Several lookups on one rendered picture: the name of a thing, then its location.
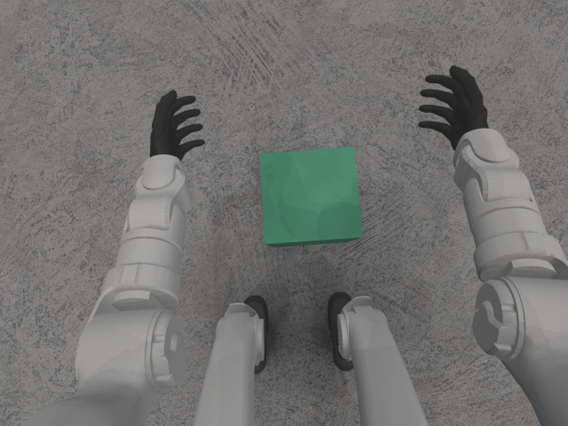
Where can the left robot forearm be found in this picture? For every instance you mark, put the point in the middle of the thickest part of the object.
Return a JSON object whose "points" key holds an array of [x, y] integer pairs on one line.
{"points": [[145, 275]]}

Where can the left robot hand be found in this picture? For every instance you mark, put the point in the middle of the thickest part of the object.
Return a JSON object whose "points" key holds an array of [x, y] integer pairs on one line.
{"points": [[165, 138]]}

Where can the right robot forearm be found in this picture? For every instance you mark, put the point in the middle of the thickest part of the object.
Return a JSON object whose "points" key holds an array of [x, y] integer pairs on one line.
{"points": [[509, 234]]}

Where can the robot right shin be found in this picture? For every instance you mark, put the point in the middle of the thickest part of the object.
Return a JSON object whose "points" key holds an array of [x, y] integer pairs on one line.
{"points": [[359, 301]]}

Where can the robot left upper arm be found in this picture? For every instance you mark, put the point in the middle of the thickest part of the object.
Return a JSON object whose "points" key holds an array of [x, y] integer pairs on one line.
{"points": [[126, 360]]}

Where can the right robot foot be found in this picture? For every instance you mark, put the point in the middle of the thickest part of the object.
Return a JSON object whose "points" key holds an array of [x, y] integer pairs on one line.
{"points": [[335, 305]]}

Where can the robot right upper arm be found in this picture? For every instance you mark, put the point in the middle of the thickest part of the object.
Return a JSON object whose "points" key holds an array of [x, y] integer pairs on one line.
{"points": [[524, 323]]}

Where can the right robot hand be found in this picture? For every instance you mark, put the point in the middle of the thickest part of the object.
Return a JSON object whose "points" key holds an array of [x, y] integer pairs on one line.
{"points": [[468, 112]]}

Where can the carton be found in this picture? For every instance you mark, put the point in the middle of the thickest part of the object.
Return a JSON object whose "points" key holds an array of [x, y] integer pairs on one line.
{"points": [[310, 197]]}

